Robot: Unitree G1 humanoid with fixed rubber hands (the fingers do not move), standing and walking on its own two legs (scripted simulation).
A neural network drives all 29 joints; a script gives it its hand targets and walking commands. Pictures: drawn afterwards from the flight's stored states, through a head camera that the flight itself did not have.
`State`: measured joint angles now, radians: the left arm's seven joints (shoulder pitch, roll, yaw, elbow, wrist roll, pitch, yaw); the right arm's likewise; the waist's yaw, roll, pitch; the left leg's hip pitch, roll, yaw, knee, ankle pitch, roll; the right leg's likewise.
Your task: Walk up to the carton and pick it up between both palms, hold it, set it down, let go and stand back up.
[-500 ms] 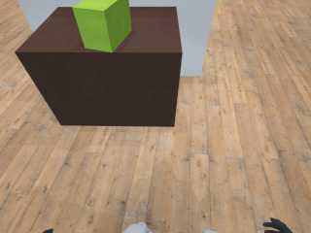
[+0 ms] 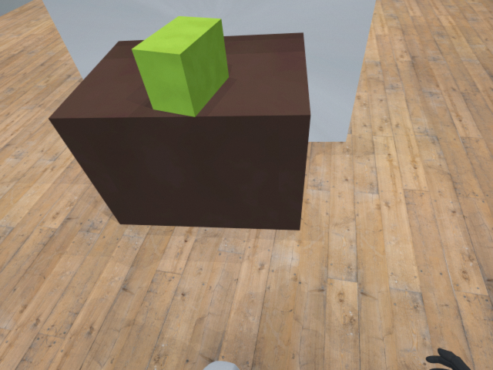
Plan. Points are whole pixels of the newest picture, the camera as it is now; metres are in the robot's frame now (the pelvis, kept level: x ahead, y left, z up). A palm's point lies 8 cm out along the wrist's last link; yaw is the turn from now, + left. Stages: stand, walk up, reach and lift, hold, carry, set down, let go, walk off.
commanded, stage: walk up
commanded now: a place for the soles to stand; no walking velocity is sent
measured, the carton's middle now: (186, 64) +1.04 +0.28 +0.01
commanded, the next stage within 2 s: none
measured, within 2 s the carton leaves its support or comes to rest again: neither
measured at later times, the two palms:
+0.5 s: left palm (44, 344) +0.18 +0.39 -0.07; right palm (410, 343) +0.20 -0.23 -0.09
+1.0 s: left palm (17, 318) +0.23 +0.48 -0.08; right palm (336, 264) +0.35 -0.14 -0.10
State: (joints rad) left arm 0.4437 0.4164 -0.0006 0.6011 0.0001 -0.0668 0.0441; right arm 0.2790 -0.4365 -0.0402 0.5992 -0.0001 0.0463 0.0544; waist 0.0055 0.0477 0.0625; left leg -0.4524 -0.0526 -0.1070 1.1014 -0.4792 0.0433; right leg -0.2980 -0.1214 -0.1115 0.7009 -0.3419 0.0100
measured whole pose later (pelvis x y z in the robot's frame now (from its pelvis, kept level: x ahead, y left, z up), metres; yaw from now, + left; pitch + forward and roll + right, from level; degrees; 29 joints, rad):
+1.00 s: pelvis +0.21 +0.16 -0.02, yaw +6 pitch -4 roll +0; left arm 0.44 0.46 0.00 0.60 0.00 -0.01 0.02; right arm 0.31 -0.44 -0.04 0.60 0.00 0.03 0.07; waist 0.01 0.03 0.09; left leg -0.43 -0.03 -0.03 0.81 -0.32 0.02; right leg -0.33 -0.14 -0.06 1.13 -0.53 -0.01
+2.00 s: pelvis +0.44 +0.26 -0.02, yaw +5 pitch -4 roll +0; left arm 0.35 0.44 0.00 0.60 0.00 -0.05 0.07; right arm 0.32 -0.44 -0.04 0.60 0.00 0.07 0.04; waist 0.00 0.06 0.09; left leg -0.39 -0.01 -0.01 1.09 -0.55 0.03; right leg -0.38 -0.04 -0.02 0.82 -0.37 0.00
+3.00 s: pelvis +0.48 +0.34 -0.01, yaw +4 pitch -1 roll +1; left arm 0.23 0.42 0.00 0.62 0.00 0.00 0.00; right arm 0.31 -0.42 -0.04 0.60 0.00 0.00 0.03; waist 0.01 0.03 0.02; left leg -0.39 0.02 0.04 0.71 -0.30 0.01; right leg -0.36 -0.03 0.02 0.74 -0.37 0.03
